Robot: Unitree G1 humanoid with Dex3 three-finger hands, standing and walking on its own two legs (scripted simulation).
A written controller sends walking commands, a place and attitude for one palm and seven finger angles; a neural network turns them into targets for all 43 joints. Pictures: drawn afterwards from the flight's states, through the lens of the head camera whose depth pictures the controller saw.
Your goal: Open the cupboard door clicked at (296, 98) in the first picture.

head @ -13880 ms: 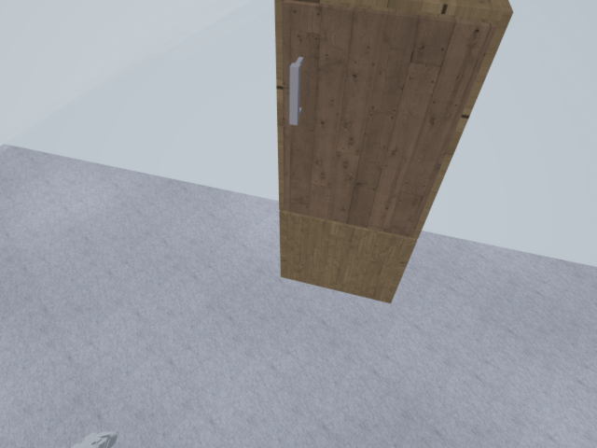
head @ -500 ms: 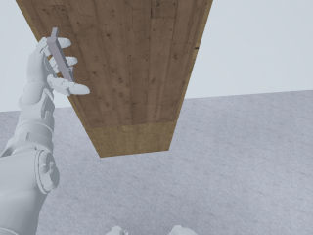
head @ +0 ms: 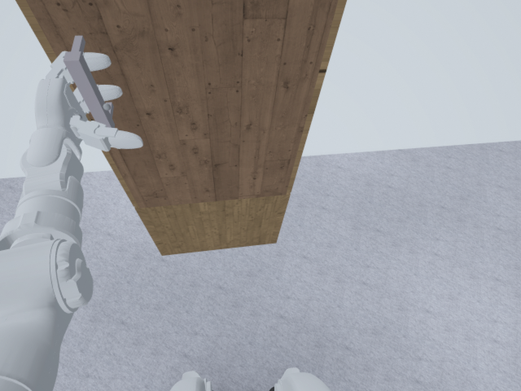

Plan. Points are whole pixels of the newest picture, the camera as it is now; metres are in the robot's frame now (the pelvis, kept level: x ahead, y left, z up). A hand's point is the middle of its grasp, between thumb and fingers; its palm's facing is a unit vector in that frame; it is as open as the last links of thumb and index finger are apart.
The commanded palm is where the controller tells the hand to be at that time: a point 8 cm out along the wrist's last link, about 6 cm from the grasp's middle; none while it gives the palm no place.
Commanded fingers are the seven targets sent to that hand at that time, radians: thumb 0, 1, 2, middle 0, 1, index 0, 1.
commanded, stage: slide the fingers in behind the handle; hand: left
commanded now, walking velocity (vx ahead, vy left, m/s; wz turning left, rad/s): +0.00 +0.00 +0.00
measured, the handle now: (94, 88) +0.56 +0.21 +0.11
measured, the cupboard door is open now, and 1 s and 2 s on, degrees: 0 1 38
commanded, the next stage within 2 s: close the thumb around the handle in 0.06 s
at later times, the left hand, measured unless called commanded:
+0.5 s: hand (110, 106) +0.52 +0.18 +0.12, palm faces +0.05 -1.00 +0.00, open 10.7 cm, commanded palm +0.49 +0.22 +0.11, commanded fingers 0.00 0.51 0.73 -0.37 -1.31 -0.37 -1.31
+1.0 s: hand (110, 107) +0.51 +0.18 +0.12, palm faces +0.04 -1.00 +0.00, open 5.3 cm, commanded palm +0.48 +0.23 +0.11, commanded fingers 0.00 0.90 0.90 -0.40 -1.35 -0.40 -1.35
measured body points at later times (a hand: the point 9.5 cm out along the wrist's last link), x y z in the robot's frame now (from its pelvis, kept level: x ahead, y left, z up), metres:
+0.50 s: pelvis +0.00 +0.01 +0.00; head +0.10 +0.02 +0.44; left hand +0.51 +0.23 +0.12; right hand +0.00 -0.25 -0.12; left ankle +0.01 +0.11 -0.70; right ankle -0.01 -0.11 -0.70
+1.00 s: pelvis +0.01 +0.00 +0.00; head +0.10 +0.01 +0.44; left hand +0.51 +0.23 +0.12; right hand +0.01 -0.27 -0.11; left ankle +0.01 +0.11 -0.70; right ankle -0.01 -0.11 -0.70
